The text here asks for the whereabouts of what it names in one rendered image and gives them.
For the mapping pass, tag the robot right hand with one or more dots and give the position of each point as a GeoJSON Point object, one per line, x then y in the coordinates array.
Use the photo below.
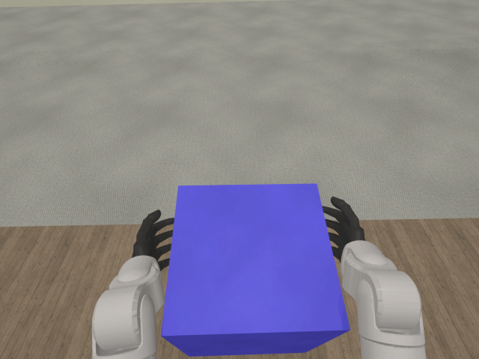
{"type": "Point", "coordinates": [348, 228]}

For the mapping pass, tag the robot left hand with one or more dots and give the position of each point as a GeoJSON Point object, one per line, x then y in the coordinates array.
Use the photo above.
{"type": "Point", "coordinates": [146, 241]}

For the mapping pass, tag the carton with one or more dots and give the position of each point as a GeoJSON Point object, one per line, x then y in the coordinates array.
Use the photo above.
{"type": "Point", "coordinates": [251, 272]}

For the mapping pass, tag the robot right forearm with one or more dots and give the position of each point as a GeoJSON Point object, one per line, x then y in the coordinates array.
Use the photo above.
{"type": "Point", "coordinates": [388, 304]}

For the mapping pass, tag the robot left forearm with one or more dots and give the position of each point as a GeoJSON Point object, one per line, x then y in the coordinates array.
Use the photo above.
{"type": "Point", "coordinates": [123, 323]}

